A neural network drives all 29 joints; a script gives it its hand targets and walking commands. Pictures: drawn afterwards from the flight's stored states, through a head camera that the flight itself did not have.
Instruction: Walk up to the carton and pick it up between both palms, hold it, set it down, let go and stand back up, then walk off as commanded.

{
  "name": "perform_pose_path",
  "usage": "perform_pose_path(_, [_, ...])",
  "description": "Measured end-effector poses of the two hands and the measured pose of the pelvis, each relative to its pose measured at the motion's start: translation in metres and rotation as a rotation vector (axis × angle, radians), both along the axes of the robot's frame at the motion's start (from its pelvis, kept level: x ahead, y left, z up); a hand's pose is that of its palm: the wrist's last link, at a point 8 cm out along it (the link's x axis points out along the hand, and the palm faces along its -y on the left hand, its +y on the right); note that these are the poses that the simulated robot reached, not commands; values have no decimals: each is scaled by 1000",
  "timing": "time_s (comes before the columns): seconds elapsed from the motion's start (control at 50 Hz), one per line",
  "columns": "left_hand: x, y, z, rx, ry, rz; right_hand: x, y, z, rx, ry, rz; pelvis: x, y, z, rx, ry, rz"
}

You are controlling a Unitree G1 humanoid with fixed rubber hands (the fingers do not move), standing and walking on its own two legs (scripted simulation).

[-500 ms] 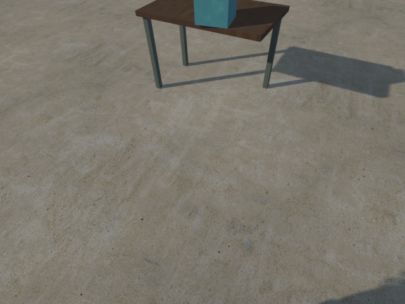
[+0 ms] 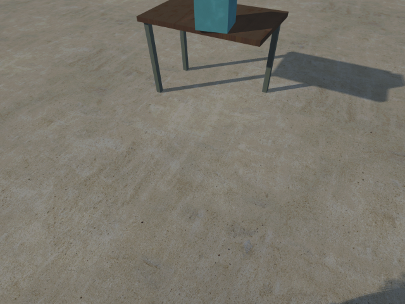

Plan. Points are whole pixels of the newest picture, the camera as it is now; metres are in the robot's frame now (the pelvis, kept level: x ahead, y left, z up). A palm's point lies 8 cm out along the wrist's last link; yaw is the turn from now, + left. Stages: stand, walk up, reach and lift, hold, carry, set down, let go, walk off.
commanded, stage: stand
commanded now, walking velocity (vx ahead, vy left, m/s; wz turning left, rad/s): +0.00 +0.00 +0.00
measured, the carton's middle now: (216, 4) +1.73 -0.03 -0.01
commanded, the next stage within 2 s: walk up in 0.16 s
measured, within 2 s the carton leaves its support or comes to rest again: neither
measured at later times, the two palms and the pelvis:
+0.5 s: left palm out of the picture +0.08 +0.33 -0.09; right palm out of the picture +0.10 -0.31 -0.10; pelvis +0.00 +0.00 +0.01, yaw +0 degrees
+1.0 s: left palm (58, 221) +0.34 +0.40 -0.09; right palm out of the picture +0.14 -0.26 -0.08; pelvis +0.18 +0.08 +0.00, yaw -10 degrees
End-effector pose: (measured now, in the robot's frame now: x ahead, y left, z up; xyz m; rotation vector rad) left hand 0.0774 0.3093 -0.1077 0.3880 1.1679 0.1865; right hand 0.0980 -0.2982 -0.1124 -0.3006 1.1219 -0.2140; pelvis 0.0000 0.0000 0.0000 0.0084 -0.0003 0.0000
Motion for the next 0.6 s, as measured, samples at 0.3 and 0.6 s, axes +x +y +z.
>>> perform_pose_path(0.3, [-11,5,1,10,13,8,-8,0,0,1,4,-6,-6,0,0,0,-9,0])
perform_pose_path(0.6, [14,68,28,104,-70,42,31,-19,28,-77,-69,45,22,17,0,-14,-44,-1])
